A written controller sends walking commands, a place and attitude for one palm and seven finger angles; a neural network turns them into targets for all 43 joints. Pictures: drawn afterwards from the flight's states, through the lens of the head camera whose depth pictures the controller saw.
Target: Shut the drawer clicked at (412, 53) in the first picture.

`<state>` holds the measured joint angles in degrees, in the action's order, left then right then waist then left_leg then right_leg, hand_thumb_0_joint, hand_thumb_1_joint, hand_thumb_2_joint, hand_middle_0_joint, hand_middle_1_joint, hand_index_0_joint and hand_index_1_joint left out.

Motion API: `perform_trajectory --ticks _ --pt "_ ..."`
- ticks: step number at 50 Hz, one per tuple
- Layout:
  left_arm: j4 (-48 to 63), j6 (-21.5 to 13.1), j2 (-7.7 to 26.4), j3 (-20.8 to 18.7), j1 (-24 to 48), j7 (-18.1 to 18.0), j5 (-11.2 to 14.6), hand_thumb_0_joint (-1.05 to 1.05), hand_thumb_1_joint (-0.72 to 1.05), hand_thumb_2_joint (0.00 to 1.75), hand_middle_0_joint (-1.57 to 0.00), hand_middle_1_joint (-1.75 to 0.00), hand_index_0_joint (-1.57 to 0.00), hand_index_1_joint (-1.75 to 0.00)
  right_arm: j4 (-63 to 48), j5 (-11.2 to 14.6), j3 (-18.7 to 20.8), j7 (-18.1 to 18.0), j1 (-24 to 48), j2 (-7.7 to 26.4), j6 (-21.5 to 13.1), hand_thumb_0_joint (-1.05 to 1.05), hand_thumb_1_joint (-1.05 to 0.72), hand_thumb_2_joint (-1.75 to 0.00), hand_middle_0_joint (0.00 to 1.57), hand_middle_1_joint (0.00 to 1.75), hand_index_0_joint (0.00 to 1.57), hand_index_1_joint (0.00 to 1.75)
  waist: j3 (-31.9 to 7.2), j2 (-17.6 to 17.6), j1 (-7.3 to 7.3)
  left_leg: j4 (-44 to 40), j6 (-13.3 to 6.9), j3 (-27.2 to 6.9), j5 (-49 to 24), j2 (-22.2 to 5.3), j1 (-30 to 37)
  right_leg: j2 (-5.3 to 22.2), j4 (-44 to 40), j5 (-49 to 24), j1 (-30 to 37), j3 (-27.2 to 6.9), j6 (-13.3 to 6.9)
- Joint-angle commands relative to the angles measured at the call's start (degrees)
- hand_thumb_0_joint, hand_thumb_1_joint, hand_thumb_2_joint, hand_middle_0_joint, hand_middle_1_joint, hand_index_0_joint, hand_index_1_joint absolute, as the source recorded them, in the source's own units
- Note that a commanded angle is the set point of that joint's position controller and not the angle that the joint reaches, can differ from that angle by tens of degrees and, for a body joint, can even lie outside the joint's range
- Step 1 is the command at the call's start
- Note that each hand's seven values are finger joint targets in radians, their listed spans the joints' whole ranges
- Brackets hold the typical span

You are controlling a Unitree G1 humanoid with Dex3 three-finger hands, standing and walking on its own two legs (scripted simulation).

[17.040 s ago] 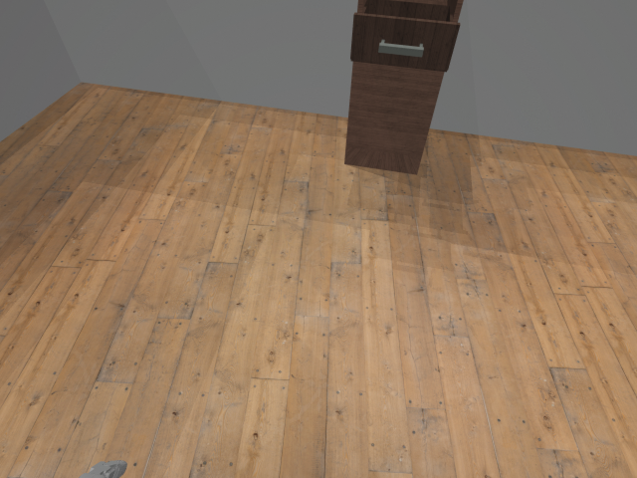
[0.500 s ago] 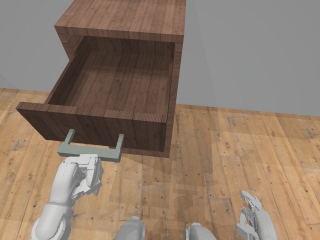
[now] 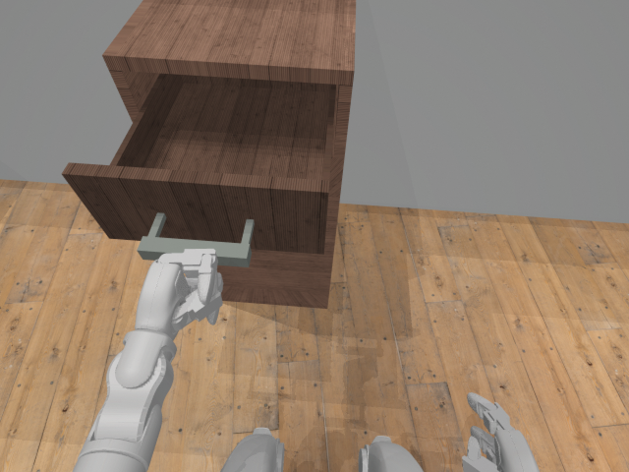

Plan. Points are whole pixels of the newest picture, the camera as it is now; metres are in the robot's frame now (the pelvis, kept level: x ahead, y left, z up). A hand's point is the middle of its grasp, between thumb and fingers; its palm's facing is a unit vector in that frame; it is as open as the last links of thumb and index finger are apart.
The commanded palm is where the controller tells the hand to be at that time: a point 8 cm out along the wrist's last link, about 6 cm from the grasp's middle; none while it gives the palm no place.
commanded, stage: push the drawer shut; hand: left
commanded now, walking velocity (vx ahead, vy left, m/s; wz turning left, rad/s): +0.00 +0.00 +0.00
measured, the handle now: (200, 237) +0.40 +0.17 +0.05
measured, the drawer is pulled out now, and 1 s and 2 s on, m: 0.22 0.08 0.00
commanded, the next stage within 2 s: pull the fist back off the drawer in 2.00 s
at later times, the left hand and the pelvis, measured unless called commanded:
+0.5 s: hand (229, 247) +0.39 +0.13 +0.05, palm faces -0.07 -1.00 -0.07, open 3.1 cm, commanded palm +0.39 +0.18 +0.05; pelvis +0.01 +0.00 +0.00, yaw -1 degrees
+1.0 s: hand (233, 209) +0.45 +0.13 +0.05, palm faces -0.07 -1.00 -0.05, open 3.0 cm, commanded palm +0.45 +0.18 +0.05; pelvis +0.00 -0.01 -0.01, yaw -2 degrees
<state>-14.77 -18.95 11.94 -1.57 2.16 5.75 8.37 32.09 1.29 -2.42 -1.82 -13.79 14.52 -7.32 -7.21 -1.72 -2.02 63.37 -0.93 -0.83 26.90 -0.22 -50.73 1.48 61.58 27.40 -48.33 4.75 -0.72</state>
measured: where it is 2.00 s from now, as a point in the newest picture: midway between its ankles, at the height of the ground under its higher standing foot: outside the picture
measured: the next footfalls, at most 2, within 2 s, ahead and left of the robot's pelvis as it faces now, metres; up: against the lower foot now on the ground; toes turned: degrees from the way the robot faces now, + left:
none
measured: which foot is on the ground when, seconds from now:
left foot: down 0.00-1.00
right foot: down 0.00-1.00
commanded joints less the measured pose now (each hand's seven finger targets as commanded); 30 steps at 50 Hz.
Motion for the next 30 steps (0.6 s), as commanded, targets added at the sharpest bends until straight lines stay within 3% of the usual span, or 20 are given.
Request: perform_trajectory --ticks 1,7,8,9,15,18,19,21,22,25,27,30 --pt "10.43 -4.75 4.22 -2.07 23.65 -1.03 0.48 0.0 0.9 0.9 -1.4 -1.6 -1.4 -1.6 -7.24 0.18 3.67 -0.49 1.96 7.77 -1.86 0.0 -0.9 -0.9 0.2 0.3 0.2 0.3 -14.28 -0.63 -2.95 -10.98 -0.05 -2.86 -2.7 0.23 11.45 -1.32 -9.6 -2.85 3.46 -1.92 -0.82" --pt "7.64 -4.82 3.63 -1.36 28.89 -1.58 -0.06 0.0 0.9 0.9 -1.4 -1.6 -1.4 -1.6 -6.08 0.09 4.04 -0.39 0.75 8.03 -1.03 0.0 -0.9 -0.9 0.2 0.3 0.2 0.3 -16.98 -1.05 -3.59 -10.62 0.02 -3.15 -4.81 0.02 13.83 -1.28 -9.32 -4.92 2.92 -1.87 -0.77" --pt "7.73 -5.09 5.1 -2.44 30.25 -1.86 -0.19 0.0 0.9 0.9 -1.4 -1.6 -1.4 -1.6 -5.74 0.01 4.07 -0.45 0.35 8.33 -0.9 0.0 -0.9 -0.9 0.2 0.3 0.2 0.3 -17.64 -0.73 -3.65 -10.38 -0.06 -3.3 -5.58 0.03 13.7 -1.37 -9.04 -5.45 3.15 -1.86 -0.85" --pt "6.43 -4.94 3.9 -1.76 30.13 -1.8 -0.18 0.0 0.9 0.9 -1.4 -1.6 -1.4 -1.6 -5.66 0.0 4.11 -0.38 0.39 8.08 -0.79 0.0 -0.9 -0.9 0.2 0.3 0.2 0.3 -18.03 -0.53 -3.63 -10.41 -0.04 -3.2 -5.71 0.03 14.26 -1.46 -9.28 -5.5 3.16 -1.95 -0.77" --pt "0.56 -5.11 7.02 -5.28 35.04 -1.4 0.09 0.0 0.9 0.9 -1.4 -1.6 -1.4 -1.6 -4.51 0.08 4.02 -0.52 -0.59 8.3 0.33 0.0 -0.9 -0.9 0.2 0.3 0.2 0.3 -17.59 0.66 -3.73 -10.02 -0.1 -2.45 -6.28 0.07 12.32 -1.63 -9.81 -6.4 4.48 -2.5 -0.75" --pt "0.28 -5.79 6.69 -4.94 37.97 -1.24 -0.04 0.0 0.9 0.9 -1.4 -1.6 -1.4 -1.6 -4.52 -0.11 4.17 -0.27 -1.33 8.25 0.52 0.0 -0.9 -0.9 0.2 0.3 0.2 0.3 -19.77 -1.95 -3.61 -9.91 0.04 -2.56 -8.82 0.14 14.06 -1.71 -9.04 -8.28 4.56 -2.25 -0.95" --pt "-1.99 -5.64 6.6 -5.73 36.71 -1.07 0.06 0.0 0.9 0.9 -1.4 -1.6 -1.4 -1.6 -4.24 -0.17 4.19 -0.11 -1.66 8.17 0.79 0.0 -0.9 -0.9 0.2 0.3 0.2 0.3 -20.05 -0.67 -3.42 -9.94 0.1 -2.49 -9.41 0.08 14.15 -1.82 -9.34 -8.85 5.11 -2.29 -0.91" --pt "-3.17 -6.05 7.84 -6.9 39.4 -0.75 0.38 0.0 0.9 0.9 -1.4 -1.6 -1.4 -1.6 -3.8 -0.15 4.26 -0.13 -1.97 8.06 1.13 0.0 -0.9 -0.9 0.2 0.3 0.2 0.3 -20.02 0.88 -3.93 -9.43 -0.12 -1.71 -9.11 0.17 12.3 -1.8 -9.72 -9.59 6.49 -3.09 -0.56" --pt "-4.0 -6.17 7.34 -6.6 39.48 -0.5 0.42 0.0 0.9 0.9 -1.4 -1.6 -1.4 -1.6 -3.93 -0.08 4.17 -0.02 -1.99 7.96 1.29 0.0 -0.9 -0.9 0.2 0.3 0.2 0.3 -19.5 0.03 -3.74 -9.59 -0.09 -1.51 -8.62 0.32 11.78 -1.75 -9.98 -9.22 6.76 -3.21 -0.64" --pt "-7.23 -6.78 10.88 -9.8 42.55 0.09 0.64 0.0 0.9 0.9 -1.4 -1.6 -1.4 -1.6 -3.27 -0.2 4.12 -0.09 -2.62 8.16 1.79 0.0 -0.9 -0.9 0.2 0.3 0.2 0.3 -19.39 0.5 -3.93 -9.16 -0.25 -1.1 -8.16 0.35 10.03 -1.87 -10.02 -9.35 7.39 -3.85 -0.49" --pt "-8.52 -7.19 10.6 -9.92 42.93 0.6 0.75 0.0 0.9 0.9 -1.4 -1.6 -1.4 -1.6 -3.39 -0.14 4.13 -0.01 -3.04 7.97 2.1 0.0 -0.9 -0.9 0.2 0.3 0.2 0.3 -19.76 0.04 -3.63 -9.16 -0.17 -0.84 -8.87 0.44 9.94 -1.87 -9.94 -10.37 8.13 -4.05 -0.58" --pt "-11.97 -7.39 11.45 -10.34 47.27 1.36 0.83 0.0 0.9 0.9 -1.4 -1.6 -1.4 -1.6 -2.64 -0.14 4.13 0.04 -3.88 8.17 2.54 0.0 -0.9 -0.9 0.2 0.3 0.2 0.3 -19.03 0.16 -4.72 -8.86 -0.25 -1.02 -8.55 0.25 9.49 -2.07 -9.72 -10.05 6.63 -3.9 -0.51"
